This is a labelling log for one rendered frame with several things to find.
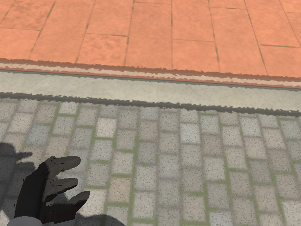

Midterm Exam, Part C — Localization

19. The left robot forearm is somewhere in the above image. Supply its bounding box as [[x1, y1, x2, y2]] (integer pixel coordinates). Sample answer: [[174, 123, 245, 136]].
[[7, 216, 42, 226]]

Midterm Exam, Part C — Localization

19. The left robot hand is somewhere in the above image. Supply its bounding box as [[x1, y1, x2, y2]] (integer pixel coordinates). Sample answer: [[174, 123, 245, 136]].
[[13, 156, 90, 224]]

